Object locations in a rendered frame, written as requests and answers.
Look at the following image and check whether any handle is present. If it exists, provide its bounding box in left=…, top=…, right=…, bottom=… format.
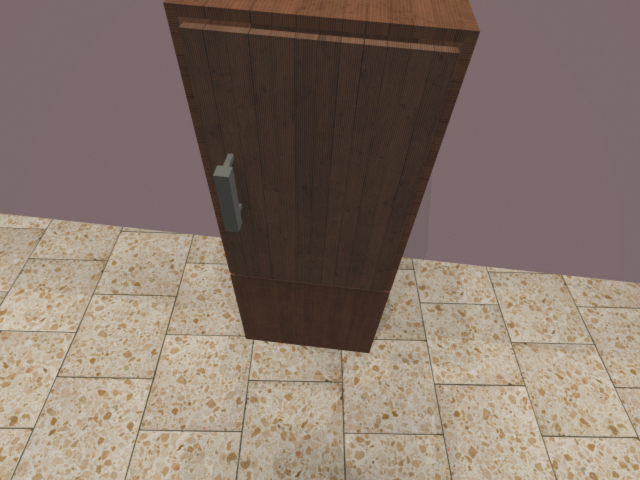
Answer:
left=213, top=153, right=242, bottom=233

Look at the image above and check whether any cupboard door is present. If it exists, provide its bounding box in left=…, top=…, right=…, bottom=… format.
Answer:
left=178, top=22, right=460, bottom=292

